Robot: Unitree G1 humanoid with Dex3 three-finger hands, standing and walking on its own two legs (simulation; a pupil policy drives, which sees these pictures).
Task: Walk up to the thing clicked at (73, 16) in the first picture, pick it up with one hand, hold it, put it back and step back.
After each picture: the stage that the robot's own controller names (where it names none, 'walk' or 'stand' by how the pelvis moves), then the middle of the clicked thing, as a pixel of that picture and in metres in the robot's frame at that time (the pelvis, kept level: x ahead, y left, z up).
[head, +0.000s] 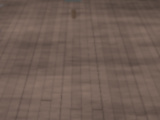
stand; (73, 14) +2.08 +0.10 -0.72
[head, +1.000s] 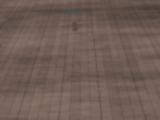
walk; (74, 26) +1.94 +0.24 -0.72
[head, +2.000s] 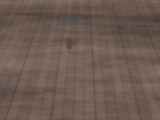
walk; (68, 43) +1.33 +0.21 -0.71
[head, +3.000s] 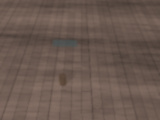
walk; (62, 79) +0.87 +0.17 -0.70
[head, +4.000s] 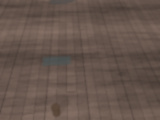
walk; (56, 110) +0.57 +0.17 -0.71
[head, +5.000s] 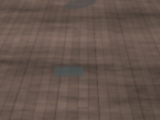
stand; out of the picture +0.42 +0.13 -0.71
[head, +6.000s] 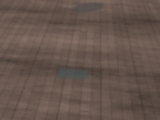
stand; out of the picture +0.42 +0.12 -0.72
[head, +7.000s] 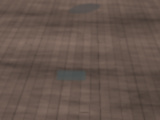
stand; out of the picture +0.42 +0.14 -0.73
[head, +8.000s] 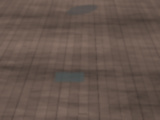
stand; out of the picture +0.41 +0.14 -0.73
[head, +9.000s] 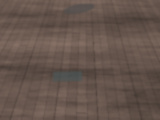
stand; out of the picture +0.41 +0.15 -0.73
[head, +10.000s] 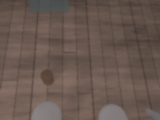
go down; (47, 78) +0.46 +0.18 -0.46
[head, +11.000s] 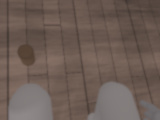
go down; (27, 55) +0.48 +0.22 -0.31
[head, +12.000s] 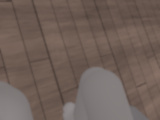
close in; out of the picture +0.46 +0.26 -0.23
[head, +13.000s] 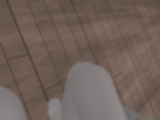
close; out of the picture +0.46 +0.28 -0.22
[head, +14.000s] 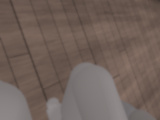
lift; out of the picture +0.42 +0.25 -0.23
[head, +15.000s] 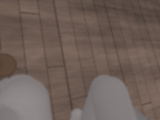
lift; (1, 69) +0.35 +0.24 -0.15
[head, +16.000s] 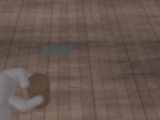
lift; (39, 92) +0.32 +0.15 +0.01
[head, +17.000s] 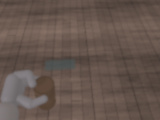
hold; (45, 93) +0.33 +0.14 +0.00
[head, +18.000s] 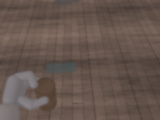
hold; (46, 95) +0.33 +0.14 +0.00
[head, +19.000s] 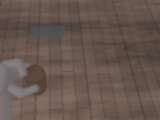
crouch; (36, 81) +0.37 +0.15 -0.06
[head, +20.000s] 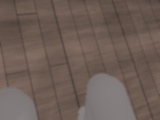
lower; out of the picture +0.47 +0.25 -0.13
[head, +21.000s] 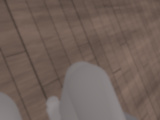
lower; out of the picture +0.44 +0.27 -0.22
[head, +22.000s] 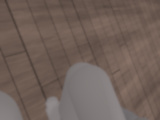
lower; out of the picture +0.43 +0.27 -0.23
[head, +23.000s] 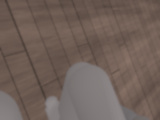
lower; out of the picture +0.43 +0.27 -0.23
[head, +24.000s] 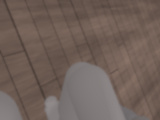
lower; out of the picture +0.44 +0.27 -0.23
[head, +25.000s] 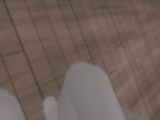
open; out of the picture +0.43 +0.26 -0.24
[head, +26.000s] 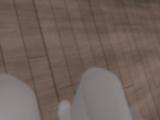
stand; out of the picture +0.43 +0.24 -0.24
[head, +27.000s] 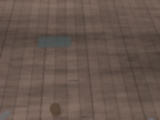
stand; (55, 110) +0.41 +0.14 -0.58
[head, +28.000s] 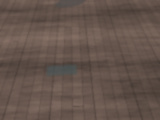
stand; out of the picture +0.39 +0.14 -0.67
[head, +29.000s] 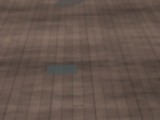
stand; out of the picture +0.39 +0.14 -0.67
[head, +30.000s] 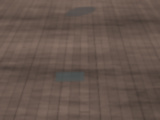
stand; out of the picture +0.40 +0.12 -0.72
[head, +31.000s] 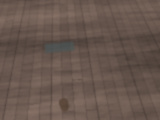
walk; (64, 104) +0.49 +0.14 -0.69
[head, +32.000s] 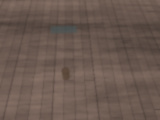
walk; (65, 73) +0.78 +0.12 -0.69
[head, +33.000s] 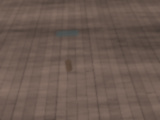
stand; (68, 65) +1.07 +0.18 -0.71
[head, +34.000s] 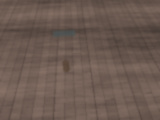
stand; (66, 66) +1.06 +0.16 -0.72
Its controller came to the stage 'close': yes
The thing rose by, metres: 0.71
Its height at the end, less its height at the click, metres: +0.00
